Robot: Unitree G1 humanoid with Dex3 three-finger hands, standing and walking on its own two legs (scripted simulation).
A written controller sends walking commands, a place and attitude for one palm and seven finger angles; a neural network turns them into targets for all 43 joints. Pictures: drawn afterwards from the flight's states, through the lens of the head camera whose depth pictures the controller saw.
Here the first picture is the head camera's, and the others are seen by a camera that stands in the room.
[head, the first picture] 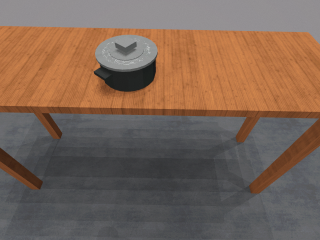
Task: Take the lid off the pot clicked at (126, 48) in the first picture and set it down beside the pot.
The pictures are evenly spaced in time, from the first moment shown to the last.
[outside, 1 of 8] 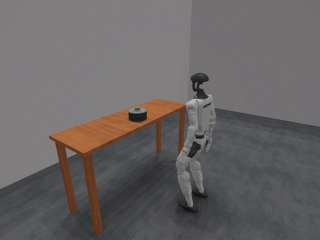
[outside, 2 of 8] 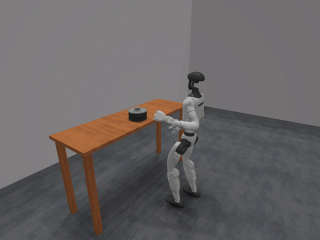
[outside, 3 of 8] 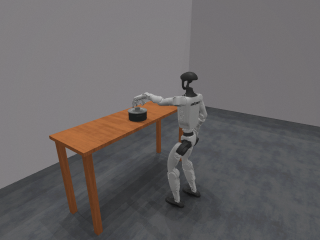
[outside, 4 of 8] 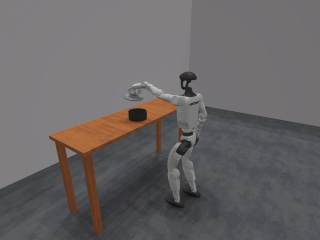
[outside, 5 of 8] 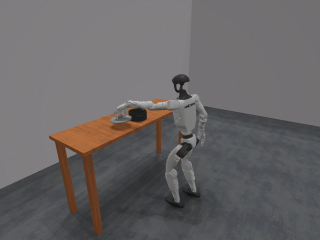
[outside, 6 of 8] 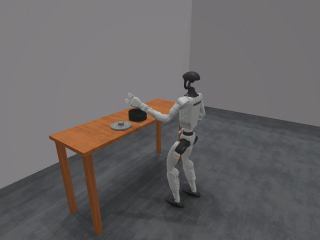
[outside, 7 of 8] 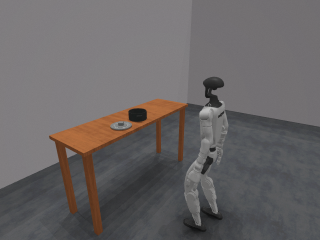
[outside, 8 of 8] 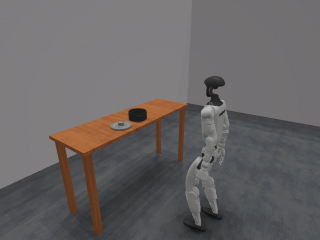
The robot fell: no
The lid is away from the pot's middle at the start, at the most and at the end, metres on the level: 0.00 0.26 0.24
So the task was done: yes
